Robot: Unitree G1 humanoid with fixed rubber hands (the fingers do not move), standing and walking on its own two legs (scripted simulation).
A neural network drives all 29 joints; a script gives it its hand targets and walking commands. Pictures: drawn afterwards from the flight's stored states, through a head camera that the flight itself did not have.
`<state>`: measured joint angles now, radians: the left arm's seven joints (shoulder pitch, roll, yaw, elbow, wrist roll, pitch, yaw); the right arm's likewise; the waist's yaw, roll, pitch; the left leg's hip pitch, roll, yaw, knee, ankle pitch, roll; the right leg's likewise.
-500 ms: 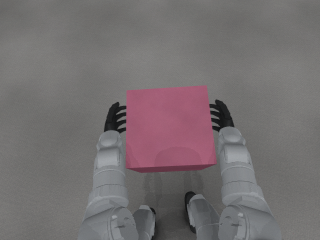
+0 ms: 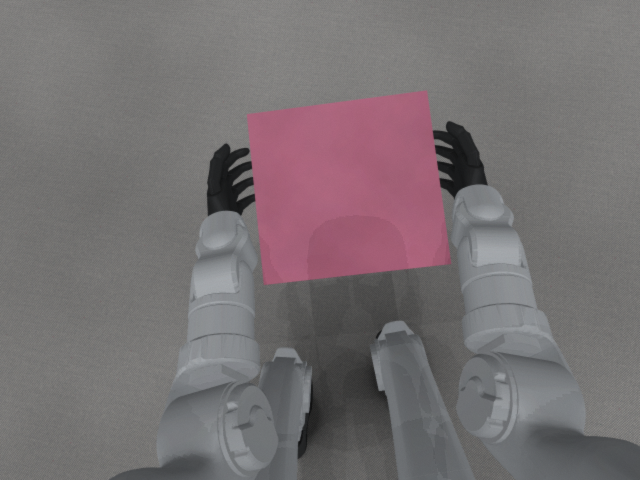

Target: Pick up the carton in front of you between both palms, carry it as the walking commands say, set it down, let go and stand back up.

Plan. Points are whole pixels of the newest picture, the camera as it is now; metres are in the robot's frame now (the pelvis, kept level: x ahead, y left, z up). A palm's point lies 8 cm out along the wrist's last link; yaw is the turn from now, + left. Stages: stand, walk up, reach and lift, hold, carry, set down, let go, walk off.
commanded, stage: set down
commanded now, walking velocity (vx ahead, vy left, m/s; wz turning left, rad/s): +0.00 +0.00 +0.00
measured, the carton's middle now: (344, 205) +0.45 -0.05 -0.17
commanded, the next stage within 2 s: none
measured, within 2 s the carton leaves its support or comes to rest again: rests again in 1.36 s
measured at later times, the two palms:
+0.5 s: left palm (264, 218) +0.46 +0.08 -0.23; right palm (444, 198) +0.46 -0.22 -0.25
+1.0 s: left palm (280, 224) +0.48 +0.08 -0.36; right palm (430, 205) +0.48 -0.22 -0.37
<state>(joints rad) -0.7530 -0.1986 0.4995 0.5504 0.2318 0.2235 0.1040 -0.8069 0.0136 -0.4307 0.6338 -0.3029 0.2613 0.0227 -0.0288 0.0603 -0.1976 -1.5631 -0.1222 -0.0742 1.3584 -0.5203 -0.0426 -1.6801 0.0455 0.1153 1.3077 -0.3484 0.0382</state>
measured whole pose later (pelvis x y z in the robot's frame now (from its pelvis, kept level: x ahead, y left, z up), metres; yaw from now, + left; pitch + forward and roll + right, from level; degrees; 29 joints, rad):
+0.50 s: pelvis -0.03 -0.01 -0.13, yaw +4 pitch +46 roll +6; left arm -1.05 -0.08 0.48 0.71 0.13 0.20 0.17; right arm -1.10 -0.13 -0.36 0.78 -0.21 0.26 -0.03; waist -0.05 0.07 -0.09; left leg -2.01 -0.18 -0.06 1.81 -0.62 -0.10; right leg -2.15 0.08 0.13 1.76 -0.42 0.05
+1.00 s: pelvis -0.04 -0.01 -0.21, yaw +6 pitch +42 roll +4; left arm -1.28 0.01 0.34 0.83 0.02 0.19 0.26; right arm -1.30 -0.29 -0.31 0.93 -0.08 0.23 -0.03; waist -0.10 0.07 0.19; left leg -2.18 -0.25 -0.07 2.10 -0.66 -0.13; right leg -2.30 0.04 0.10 2.05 -0.47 0.05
